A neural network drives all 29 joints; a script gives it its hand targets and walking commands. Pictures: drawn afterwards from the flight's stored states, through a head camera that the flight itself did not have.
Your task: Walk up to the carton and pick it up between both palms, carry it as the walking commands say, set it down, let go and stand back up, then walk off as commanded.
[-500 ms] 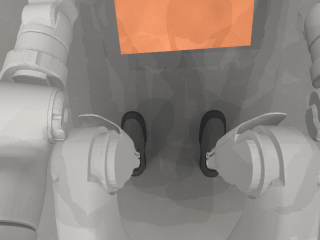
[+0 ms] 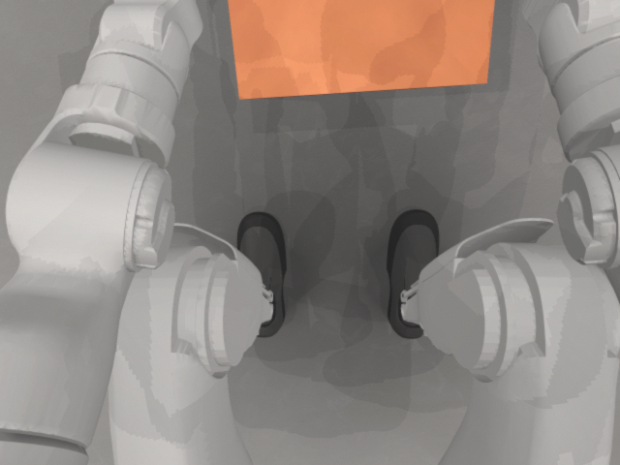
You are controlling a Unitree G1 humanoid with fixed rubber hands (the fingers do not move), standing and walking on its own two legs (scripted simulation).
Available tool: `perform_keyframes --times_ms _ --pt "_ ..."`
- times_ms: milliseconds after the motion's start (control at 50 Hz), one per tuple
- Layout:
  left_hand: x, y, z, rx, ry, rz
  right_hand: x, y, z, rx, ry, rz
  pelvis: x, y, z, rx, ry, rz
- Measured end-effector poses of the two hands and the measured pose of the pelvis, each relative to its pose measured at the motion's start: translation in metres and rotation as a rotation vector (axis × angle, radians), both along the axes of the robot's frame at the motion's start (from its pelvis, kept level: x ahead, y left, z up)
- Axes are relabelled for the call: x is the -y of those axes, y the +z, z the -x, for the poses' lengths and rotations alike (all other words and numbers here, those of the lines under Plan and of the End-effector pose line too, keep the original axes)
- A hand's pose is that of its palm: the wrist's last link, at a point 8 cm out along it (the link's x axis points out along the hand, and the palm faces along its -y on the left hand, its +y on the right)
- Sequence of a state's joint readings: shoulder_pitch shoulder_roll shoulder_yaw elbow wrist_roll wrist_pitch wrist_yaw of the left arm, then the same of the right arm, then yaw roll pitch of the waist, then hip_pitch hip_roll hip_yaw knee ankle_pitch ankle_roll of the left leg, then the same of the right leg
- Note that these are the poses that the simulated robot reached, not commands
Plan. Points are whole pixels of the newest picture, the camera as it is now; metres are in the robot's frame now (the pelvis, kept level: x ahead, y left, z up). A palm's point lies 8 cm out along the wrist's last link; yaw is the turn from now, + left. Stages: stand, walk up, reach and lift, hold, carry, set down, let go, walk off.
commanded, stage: reach and lift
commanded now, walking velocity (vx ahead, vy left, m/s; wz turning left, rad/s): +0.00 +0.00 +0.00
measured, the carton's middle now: out of the picture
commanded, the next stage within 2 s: none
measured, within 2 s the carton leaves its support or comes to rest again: leaves its support in 0.80 s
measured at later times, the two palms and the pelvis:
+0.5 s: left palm out of the picture +0.55 +0.14 -0.19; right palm out of the picture +0.55 -0.19 -0.19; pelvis +0.00 +0.00 -0.01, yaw +0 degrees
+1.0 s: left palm out of the picture +0.54 +0.14 -0.15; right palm out of the picture +0.53 -0.19 -0.16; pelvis -0.01 +0.01 +0.00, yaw -2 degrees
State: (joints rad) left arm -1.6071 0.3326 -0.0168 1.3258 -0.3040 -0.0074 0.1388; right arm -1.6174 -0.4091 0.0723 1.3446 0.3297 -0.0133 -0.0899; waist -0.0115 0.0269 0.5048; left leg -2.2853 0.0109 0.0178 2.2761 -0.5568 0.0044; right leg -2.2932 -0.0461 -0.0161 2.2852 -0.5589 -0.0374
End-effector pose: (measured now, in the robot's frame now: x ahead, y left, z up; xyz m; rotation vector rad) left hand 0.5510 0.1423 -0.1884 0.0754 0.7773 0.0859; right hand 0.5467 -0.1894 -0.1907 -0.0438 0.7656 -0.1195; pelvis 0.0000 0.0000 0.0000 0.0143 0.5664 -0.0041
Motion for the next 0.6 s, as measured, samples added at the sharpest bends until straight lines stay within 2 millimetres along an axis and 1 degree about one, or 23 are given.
perform_keyframes --times_ms 180,600 --pt "0.001 -0.002 0.000 -0.003 -0.001 -0.005 0.000 -0.002 -0.001 0.001 0.013 0.006 0.000 0.001 0.000 0.007 0.001 -0.003" --pt "-0.001 0.000 -0.005 -0.045 -0.035 0.001 0.002 -0.001 -0.006 -0.038 0.052 -0.018 0.004 -0.013 -0.006 0.029 0.002 -0.008"
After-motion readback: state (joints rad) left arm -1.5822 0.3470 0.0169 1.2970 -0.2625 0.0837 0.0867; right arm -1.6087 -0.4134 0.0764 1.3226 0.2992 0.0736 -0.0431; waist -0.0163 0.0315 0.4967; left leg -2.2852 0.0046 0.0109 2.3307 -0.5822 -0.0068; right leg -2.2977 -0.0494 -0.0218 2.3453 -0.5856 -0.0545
